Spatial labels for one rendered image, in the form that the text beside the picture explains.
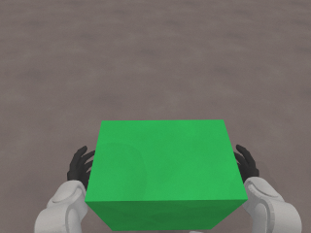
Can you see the robot left forearm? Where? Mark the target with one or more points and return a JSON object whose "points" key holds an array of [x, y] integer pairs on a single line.
{"points": [[65, 211]]}

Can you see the robot left hand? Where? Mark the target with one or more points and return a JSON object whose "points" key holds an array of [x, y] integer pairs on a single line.
{"points": [[78, 168]]}

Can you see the carton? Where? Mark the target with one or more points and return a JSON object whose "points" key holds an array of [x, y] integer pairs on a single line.
{"points": [[175, 174]]}

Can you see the robot right hand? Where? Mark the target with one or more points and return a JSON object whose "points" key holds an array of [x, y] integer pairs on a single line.
{"points": [[247, 166]]}

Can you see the robot right forearm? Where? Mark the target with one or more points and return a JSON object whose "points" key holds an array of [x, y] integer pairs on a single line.
{"points": [[269, 211]]}

